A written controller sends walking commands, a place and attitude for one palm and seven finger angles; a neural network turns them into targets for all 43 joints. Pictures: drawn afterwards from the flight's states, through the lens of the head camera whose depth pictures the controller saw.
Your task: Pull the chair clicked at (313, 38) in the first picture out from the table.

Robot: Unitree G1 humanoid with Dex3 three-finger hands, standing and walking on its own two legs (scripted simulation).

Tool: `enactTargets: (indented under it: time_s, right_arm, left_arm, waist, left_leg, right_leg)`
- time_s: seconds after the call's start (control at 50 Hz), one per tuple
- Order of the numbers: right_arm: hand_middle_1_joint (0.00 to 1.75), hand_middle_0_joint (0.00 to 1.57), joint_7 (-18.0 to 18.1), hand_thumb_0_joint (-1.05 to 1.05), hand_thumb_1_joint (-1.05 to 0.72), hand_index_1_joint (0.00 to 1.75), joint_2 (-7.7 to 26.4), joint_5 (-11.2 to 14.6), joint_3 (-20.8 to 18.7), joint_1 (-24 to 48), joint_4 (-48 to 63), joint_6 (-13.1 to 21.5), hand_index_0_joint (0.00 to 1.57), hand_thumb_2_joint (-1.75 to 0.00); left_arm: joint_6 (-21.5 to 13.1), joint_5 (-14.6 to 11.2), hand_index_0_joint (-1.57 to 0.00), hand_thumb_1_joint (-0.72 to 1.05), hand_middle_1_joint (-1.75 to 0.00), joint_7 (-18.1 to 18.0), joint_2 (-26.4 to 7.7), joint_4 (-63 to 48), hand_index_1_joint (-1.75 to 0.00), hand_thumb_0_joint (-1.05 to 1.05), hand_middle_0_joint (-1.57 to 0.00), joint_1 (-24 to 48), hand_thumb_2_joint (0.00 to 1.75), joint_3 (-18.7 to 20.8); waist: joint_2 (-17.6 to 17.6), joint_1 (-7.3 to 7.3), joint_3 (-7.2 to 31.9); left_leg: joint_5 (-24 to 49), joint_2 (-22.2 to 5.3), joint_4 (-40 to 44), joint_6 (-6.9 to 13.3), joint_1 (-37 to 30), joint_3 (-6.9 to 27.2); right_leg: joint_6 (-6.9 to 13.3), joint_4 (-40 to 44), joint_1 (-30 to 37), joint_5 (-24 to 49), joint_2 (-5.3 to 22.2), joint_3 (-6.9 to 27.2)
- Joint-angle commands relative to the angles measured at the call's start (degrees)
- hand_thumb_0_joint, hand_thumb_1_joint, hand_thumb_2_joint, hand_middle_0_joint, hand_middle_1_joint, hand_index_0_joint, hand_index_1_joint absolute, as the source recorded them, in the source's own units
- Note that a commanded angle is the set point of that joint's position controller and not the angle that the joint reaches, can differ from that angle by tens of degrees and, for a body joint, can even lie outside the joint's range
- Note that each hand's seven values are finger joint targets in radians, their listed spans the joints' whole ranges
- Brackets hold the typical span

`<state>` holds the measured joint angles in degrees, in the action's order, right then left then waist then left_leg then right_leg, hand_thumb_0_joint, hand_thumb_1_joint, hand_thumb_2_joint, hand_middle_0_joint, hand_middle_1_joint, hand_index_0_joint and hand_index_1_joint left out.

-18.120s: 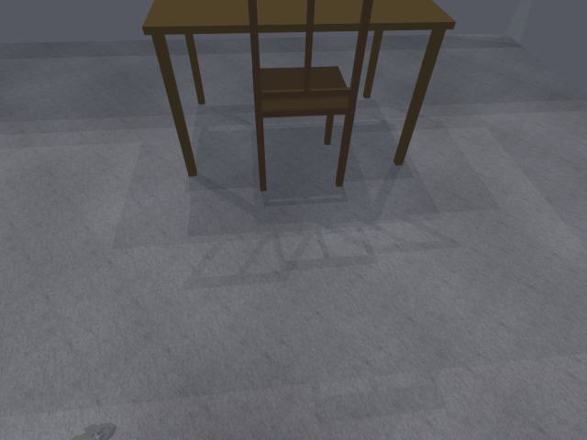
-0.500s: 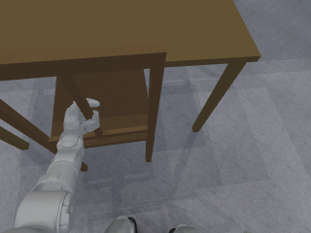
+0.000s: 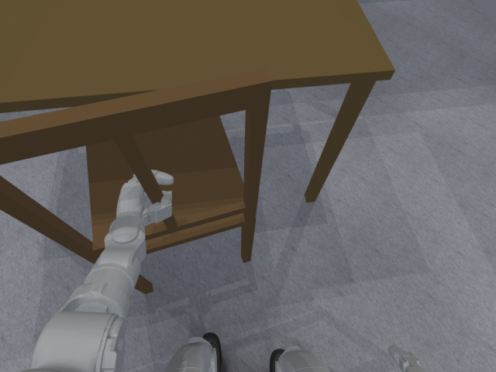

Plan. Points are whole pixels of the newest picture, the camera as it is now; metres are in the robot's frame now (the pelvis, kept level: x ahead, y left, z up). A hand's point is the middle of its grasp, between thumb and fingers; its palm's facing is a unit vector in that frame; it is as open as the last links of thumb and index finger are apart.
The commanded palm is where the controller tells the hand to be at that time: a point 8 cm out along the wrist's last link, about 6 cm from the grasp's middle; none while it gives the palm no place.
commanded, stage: step backward, pulling the chair out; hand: left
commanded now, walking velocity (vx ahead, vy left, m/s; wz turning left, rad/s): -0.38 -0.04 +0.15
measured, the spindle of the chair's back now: (153, 190) +0.43 +0.17 -0.05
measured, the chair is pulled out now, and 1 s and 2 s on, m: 0.12 0.19 0.29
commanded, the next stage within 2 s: none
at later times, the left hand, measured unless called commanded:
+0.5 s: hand (171, 236) +0.34 +0.13 -0.06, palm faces +0.07 -0.98 -0.19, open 5.3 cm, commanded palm +0.34 +0.18 -0.05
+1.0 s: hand (171, 237) +0.34 +0.13 -0.06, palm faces +0.08 -0.98 -0.18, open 5.3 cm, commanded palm +0.33 +0.18 -0.05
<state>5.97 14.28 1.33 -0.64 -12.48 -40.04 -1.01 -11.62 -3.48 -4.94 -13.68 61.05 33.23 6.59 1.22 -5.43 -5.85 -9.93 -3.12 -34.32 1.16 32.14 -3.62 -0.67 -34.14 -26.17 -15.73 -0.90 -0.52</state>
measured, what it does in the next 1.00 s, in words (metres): shifts its weight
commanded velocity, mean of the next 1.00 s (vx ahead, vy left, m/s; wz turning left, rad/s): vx -0.38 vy -0.01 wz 0.11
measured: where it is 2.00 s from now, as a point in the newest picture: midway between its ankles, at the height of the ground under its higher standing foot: outside the picture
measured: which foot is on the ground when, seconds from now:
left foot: down 0.00-1.00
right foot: down 0.00-1.00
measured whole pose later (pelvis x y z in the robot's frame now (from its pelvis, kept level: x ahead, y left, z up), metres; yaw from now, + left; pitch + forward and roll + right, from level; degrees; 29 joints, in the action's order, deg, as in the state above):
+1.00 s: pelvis -0.05 -0.03 +0.00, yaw +2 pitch +2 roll -1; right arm 7.0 12.8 0.8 0.8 -9.5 -44.9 5.8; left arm -10.8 -3.9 -5.3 -12.4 64.4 35.7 3.9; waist 0.9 -2.8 -10.3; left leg -9.9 -1.1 -36.0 -0.6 28.0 1.5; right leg 0.8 -36.5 -24.9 -13.0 -1.5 -2.3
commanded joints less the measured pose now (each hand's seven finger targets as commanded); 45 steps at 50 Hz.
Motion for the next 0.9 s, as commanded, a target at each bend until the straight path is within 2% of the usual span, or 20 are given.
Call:
enactTargets:
  time_s: [0.0, 0.04, 0.06, 0.1, 0.16, 0.2, 0.26, 0.32, 0.4, 0.46, 0.5, 0.56, 0.6, 0.64, 0.68, 0.72, 0.74, 0.78, 0.84, 0.88]
  right_arm:
    - [0.30, 0.20, 0.53, 0.00, -0.90, 0.30, 8.65, 0.16, -2.55, -4.11, 3.40, 3.56, 0.20, -0.90]
    - [0.30, 0.20, 0.80, 0.00, -0.90, 0.30, 8.59, 0.48, -2.43, -3.67, 3.07, 4.64, 0.20, -0.90]
    - [0.30, 0.20, 1.17, 0.00, -0.90, 0.30, 9.04, 0.68, -2.63, -3.86, 2.84, 4.95, 0.20, -0.90]
    - [0.30, 0.20, 1.30, 0.00, -0.90, 0.30, 8.62, 0.91, -2.60, -4.00, 2.26, 5.95, 0.20, -0.90]
    - [0.30, 0.20, 1.71, 0.00, -0.90, 0.30, 8.96, 1.21, -2.91, -3.81, 1.21, 7.07, 0.20, -0.90]
    - [0.30, 0.20, 1.72, 0.00, -0.90, 0.30, 8.49, 1.22, -2.34, -3.01, 0.04, 7.57, 0.20, -0.90]
    - [0.30, 0.20, 2.33, 0.00, -0.90, 0.30, 9.61, 1.25, -2.47, -2.46, -0.93, 7.85, 0.20, -0.90]
    - [0.30, 0.20, 1.92, 0.00, -0.90, 0.30, 9.04, 1.22, -2.07, -1.71, 0.21, 7.70, 0.20, -0.90]
    - [0.30, 0.20, 2.22, 0.00, -0.90, 0.30, 9.16, 0.71, -1.77, -1.55, -0.01, 8.00, 0.20, -0.90]
    - [0.30, 0.20, 2.33, 0.00, -0.90, 0.30, 9.04, 0.32, -1.93, -2.17, -0.62, 8.36, 0.20, -0.90]
    - [0.30, 0.20, 2.14, 0.00, -0.90, 0.30, 8.67, 0.45, -1.76, -2.32, -0.52, 8.67, 0.20, -0.90]
    - [0.30, 0.20, 2.38, 0.00, -0.90, 0.30, 8.72, 0.77, -2.21, -2.79, -0.80, 9.08, 0.20, -0.90]
    - [0.30, 0.20, 2.16, 0.00, -0.90, 0.30, 8.18, 1.19, -2.11, -2.74, -1.05, 9.14, 0.20, -0.90]
    - [0.30, 0.20, 2.17, 0.00, -0.90, 0.30, 7.95, 1.14, -1.70, -0.99, -1.22, 9.04, 0.20, -0.90]
    - [0.30, 0.20, 2.58, 0.00, -0.90, 0.30, 8.83, 0.82, -1.43, -1.60, -2.11, 8.87, 0.20, -0.90]
    - [0.30, 0.20, 2.93, 0.00, -0.90, 0.30, 9.04, 0.84, -1.54, -1.86, -2.09, 8.82, 0.20, -0.90]
    - [0.30, 0.20, 2.72, 0.00, -0.90, 0.30, 9.38, 1.08, -1.55, -1.95, -1.81, 8.57, 0.20, -0.90]
    - [0.30, 0.20, 2.51, 0.00, -0.90, 0.30, 9.29, 0.46, -1.44, -1.27, -1.48, 7.89, 0.20, -0.90]
    - [0.30, 0.20, 1.80, 0.00, -0.90, 0.30, 8.02, -0.42, -1.49, -1.78, -1.36, 7.88, 0.20, -0.90]
    - [0.30, 0.20, 1.65, 0.00, -0.90, 0.30, 8.16, -0.56, -1.63, -2.41, -1.60, 8.05, 0.20, -0.90]
  left_arm:
    - [-3.75, 1.01, -0.50, 0.90, -1.45, -0.49, -9.25, -11.57, -1.45, 0.00, -0.50, 18.84, 0.90, -1.06]
    - [-3.83, 0.64, -0.50, 0.90, -1.45, -0.71, -9.66, -10.52, -1.45, 0.00, -0.50, 19.47, 0.90, -0.94]
    - [-3.92, 0.64, -0.50, 0.90, -1.45, -1.00, -12.27, -10.47, -1.45, 0.00, -0.50, 19.81, 0.90, 0.66]
    - [-4.36, 0.57, -0.50, 0.90, -1.45, -1.24, -10.52, -9.30, -1.45, 0.00, -0.50, 20.75, 0.90, -0.99]
    - [-5.21, 0.76, -0.50, 0.90, -1.45, -2.13, -14.32, -8.29, -1.45, 0.00, -0.50, 21.13, 0.90, 0.62]
    - [-5.45, 0.98, -0.50, 0.90, -1.45, -2.36, -11.92, -7.95, -1.45, 0.00, -0.50, 20.81, 0.90, -1.37]
    - [-5.81, 0.89, -0.50, 0.90, -1.45, -2.60, -12.31, -6.91, -1.45, 0.00, -0.50, 19.51, 0.90, -0.79]
    - [-6.33, 0.35, -0.50, 0.90, -1.45, -1.85, -9.48, -7.68, -1.45, 0.00, -0.50, 19.86, 0.90, -2.74]
    - [-5.92, 0.26, -0.50, 0.90, -1.45, -1.71, -7.97, -8.70, -1.45, 0.00, -0.50, 19.26, 0.90, -3.40]
    - [-5.41, 0.58, -0.50, 0.90, -1.45, -1.54, -9.55, -8.97, -1.45, 0.00, -0.50, 19.17, 0.90, -2.09]
    - [-5.23, 0.49, -0.50, 0.90, -1.45, -1.30, -8.44, -9.85, -1.45, 0.00, -0.50, 20.40, 0.90, -3.16]
    - [-5.17, 0.61, -0.50, 0.90, -1.45, -1.69, -12.22, -8.79, -1.45, 0.00, -0.50, 19.55, 0.90, -1.03]
    - [-5.22, 0.75, -0.50, 0.90, -1.45, -2.04, -12.33, -8.66, -1.45, 0.00, -0.50, 20.98, 0.90, -2.09]
    - [-4.79, 0.90, -0.50, 0.90, -1.45, -2.07, -12.48, -8.07, -1.45, 0.00, -0.50, 20.18, 0.90, -2.07]
    - [-3.85, 1.03, -0.50, 0.90, -1.45, -2.03, -12.27, -7.59, -1.45, 0.00, -0.50, 18.82, 0.90, -1.74]
    - [-4.26, 0.77, -0.50, 0.90, -1.45, -1.70, -10.53, -8.18, -1.45, 0.00, -0.50, 19.16, 0.90, -2.34]
    - [-4.70, 0.47, -0.50, 0.90, -1.45, -1.42, -8.97, -8.79, -1.45, 0.00, -0.50, 20.25, 0.90, -3.51]
    - [-4.84, 0.45, -0.50, 0.90, -1.45, -1.05, -7.28, -9.85, -1.45, 0.00, -0.50, 21.07, 0.90, -3.94]
    - [-4.74, 0.93, -0.50, 0.90, -1.45, -0.66, -6.37, -10.31, -1.45, 0.00, -0.50, 22.02, 0.90, -3.90]
    - [-4.48, 0.86, -0.50, 0.90, -1.45, -0.69, -7.42, -10.31, -1.45, 0.00, -0.50, 22.64, 0.90, -3.09]
  waist:
    - [12.79, 2.04, 27.79]
    - [9.70, 2.09, 26.21]
    - [7.31, 1.93, 25.79]
    - [3.46, 1.38, 25.32]
    - [-2.10, 1.08, 23.75]
    - [-2.56, 1.53, 24.01]
    - [-0.53, 1.94, 24.98]
    - [0.74, 2.31, 22.06]
    - [8.79, 3.32, 23.67]
    - [8.13, 3.41, 24.71]
    - [7.59, 3.26, 25.20]
    - [2.27, 2.75, 25.25]
    - [-2.16, 1.89, 25.17]
    - [-3.18, 2.79, 24.41]
    - [-3.50, 2.61, 24.46]
    - [-3.63, 2.50, 25.38]
    - [-1.61, 2.60, 26.58]
    - [6.92, 3.41, 28.49]
    - [10.36, 3.34, 28.71]
    - [11.15, 3.28, 28.42]
  left_leg:
    - [13.20, -10.04, 6.09, 3.12, -22.99, 13.56]
    - [5.88, -8.88, 6.00, 2.87, -18.65, 12.99]
    - [2.85, -8.00, 5.46, 2.57, -17.05, 12.28]
    - [-0.73, -5.48, 3.09, 1.15, -17.23, 10.07]
    - [-7.19, -1.12, -2.62, -1.24, -17.90, 5.44]
    - [-5.57, -0.11, -3.18, -2.08, -18.14, 5.09]
    - [4.78, -2.14, 0.02, -1.04, -19.34, 7.58]
    - [-1.75, -5.26, 5.21, 1.41, -18.14, 12.38]
    - [0.83, -9.26, 9.01, 3.66, -18.55, 18.43]
    - [5.96, -10.04, 7.69, 3.93, -19.96, 18.62]
    - [7.50, -9.05, 5.66, 3.14, -19.01, 16.17]
    - [5.37, -4.80, 0.43, 0.41, -16.37, 10.98]
    - [-0.04, -0.60, -5.87, -2.57, -15.77, 6.45]
    - [-9.15, 1.23, -9.87, -3.43, -13.38, 6.98]
    - [-3.53, 0.74, -5.55, -3.35, -14.37, 7.81]
    - [12.58, -1.93, 1.29, -1.88, -17.73, 9.10]
    - [18.13, -4.46, 3.67, -0.44, -19.77, 11.81]
    - [28.72, -8.82, 4.60, 2.88, -23.52, 18.53]
    - [31.99, -11.53, 4.77, 4.41, -27.78, 20.63]
    - [32.53, -12.39, 4.23, 4.91, -28.78, 21.06]
  right_leg:
    - [0.14, 0.70, 3.93, -1.27, 1.56, 0.87]
    - [0.29, 2.59, 6.00, 0.24, 2.29, 1.90]
    - [0.24, 3.78, 6.66, 0.36, 2.75, 2.71]
    - [0.53, 7.46, 5.82, -0.09, 4.81, 4.55]
    - [2.25, 13.67, 3.35, -3.40, 11.02, 10.05]
    - [2.81, 13.36, 4.45, 0.61, 13.04, 9.54]
    - [0.96, 9.04, 6.57, 7.42, 9.77, 6.09]
    - [-0.19, 6.84, 3.66, -6.01, 5.51, 4.55]
    - [0.74, -0.98, 4.48, -4.61, 2.59, 2.89]
    - [0.88, -0.40, 5.60, -2.99, 2.31, 2.85]
    - [1.00, 1.88, 7.50, -0.04, 3.00, 3.59]
    - [1.69, 8.07, 10.12, 5.01, 7.02, 7.49]
    - [4.19, 11.41, 9.19, 9.89, 14.37, 12.03]
    - [5.56, 12.05, 10.40, 15.07, 17.81, 12.35]
    - [5.09, 8.37, 12.71, 24.86, 16.68, 8.41]
    - [1.47, 4.25, 13.68, 27.61, 11.34, 4.08]
    - [0.24, 2.26, 12.78, 22.01, 8.27, 2.71]
    - [-0.17, -3.30, 9.25, 11.13, 3.86, 1.77]
    - [0.50, -5.27, 4.09, -5.18, 2.57, 2.35]
    - [0.77, -4.42, 3.58, -7.24, 2.10, 2.57]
